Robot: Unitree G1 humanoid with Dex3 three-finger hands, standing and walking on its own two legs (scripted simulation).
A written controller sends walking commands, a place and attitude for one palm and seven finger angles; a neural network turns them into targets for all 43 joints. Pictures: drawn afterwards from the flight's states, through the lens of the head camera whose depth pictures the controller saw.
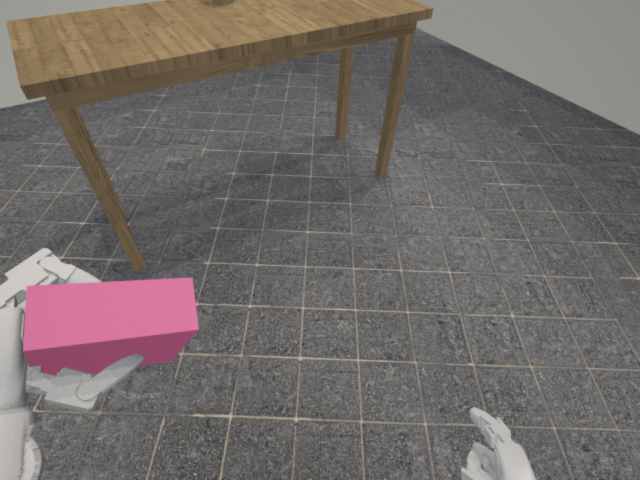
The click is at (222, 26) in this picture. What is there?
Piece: table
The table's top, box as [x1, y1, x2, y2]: [6, 0, 432, 99]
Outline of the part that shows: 19,83 27,99 430,18 432,8 414,0 234,0 233,3 227,5 214,4 212,0 165,0 6,21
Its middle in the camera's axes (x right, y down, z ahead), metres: -0.29 -0.77 +1.35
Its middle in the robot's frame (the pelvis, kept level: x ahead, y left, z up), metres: +1.51 +0.37 +0.00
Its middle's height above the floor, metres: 0.77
